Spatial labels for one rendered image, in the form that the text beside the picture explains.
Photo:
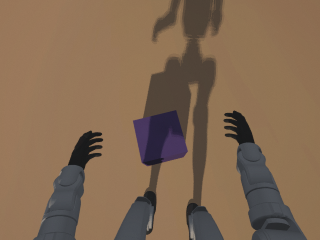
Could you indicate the carton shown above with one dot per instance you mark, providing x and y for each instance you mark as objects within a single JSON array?
[{"x": 160, "y": 138}]

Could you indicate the right robot thigh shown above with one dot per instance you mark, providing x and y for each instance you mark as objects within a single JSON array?
[{"x": 203, "y": 227}]

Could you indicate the robot right upper arm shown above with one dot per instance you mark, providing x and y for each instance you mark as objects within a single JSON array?
[{"x": 273, "y": 234}]

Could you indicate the left robot thigh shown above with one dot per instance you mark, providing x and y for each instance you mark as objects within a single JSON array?
[{"x": 138, "y": 220}]

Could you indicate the robot left forearm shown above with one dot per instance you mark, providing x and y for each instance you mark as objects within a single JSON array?
[{"x": 61, "y": 215}]

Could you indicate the robot thigh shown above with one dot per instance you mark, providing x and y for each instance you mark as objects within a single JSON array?
[
  {"x": 138, "y": 220},
  {"x": 203, "y": 227}
]

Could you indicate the robot right hand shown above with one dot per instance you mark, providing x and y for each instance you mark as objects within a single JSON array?
[{"x": 244, "y": 134}]

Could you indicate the robot right forearm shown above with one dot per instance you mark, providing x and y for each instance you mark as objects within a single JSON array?
[{"x": 266, "y": 207}]

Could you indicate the robot left hand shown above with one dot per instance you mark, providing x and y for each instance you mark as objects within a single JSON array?
[{"x": 80, "y": 155}]

